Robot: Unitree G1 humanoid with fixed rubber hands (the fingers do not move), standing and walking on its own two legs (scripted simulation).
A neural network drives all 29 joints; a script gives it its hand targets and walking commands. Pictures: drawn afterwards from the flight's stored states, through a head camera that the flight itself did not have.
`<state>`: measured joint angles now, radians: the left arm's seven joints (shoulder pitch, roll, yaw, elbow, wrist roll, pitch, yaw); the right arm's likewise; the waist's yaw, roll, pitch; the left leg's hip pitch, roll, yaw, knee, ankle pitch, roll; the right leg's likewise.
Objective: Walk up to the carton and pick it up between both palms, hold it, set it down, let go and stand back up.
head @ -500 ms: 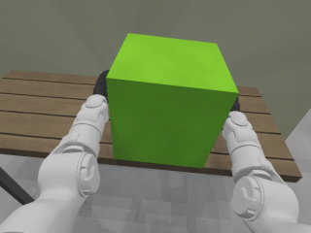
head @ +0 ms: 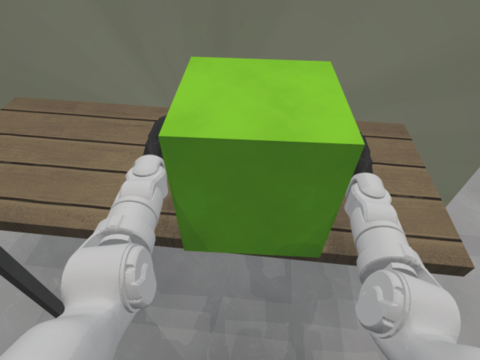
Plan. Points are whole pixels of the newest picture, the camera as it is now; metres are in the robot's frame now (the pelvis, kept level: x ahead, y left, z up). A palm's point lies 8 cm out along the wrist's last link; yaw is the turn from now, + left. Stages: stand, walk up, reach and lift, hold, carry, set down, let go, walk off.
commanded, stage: set down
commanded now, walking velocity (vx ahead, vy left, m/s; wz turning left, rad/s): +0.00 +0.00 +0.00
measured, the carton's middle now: (255, 157) +0.46 +0.01 +0.11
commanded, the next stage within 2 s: none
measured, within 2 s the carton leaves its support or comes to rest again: neither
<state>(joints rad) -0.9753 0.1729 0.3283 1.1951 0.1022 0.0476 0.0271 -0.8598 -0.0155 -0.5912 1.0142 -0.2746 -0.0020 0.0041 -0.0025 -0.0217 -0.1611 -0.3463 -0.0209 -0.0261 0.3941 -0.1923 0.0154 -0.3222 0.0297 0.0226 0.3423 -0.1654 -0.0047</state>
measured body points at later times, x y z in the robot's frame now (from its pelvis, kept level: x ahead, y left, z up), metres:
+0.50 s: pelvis -0.02 -0.01 -0.01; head +0.02 +0.01 +0.44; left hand +0.46 +0.19 +0.14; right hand +0.44 -0.20 +0.13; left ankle -0.01 +0.10 -0.74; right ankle +0.00 -0.12 -0.74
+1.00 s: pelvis -0.04 -0.02 -0.01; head -0.02 +0.02 +0.44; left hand +0.44 +0.24 +0.22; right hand +0.42 -0.24 +0.22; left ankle -0.01 +0.10 -0.74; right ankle +0.00 -0.12 -0.74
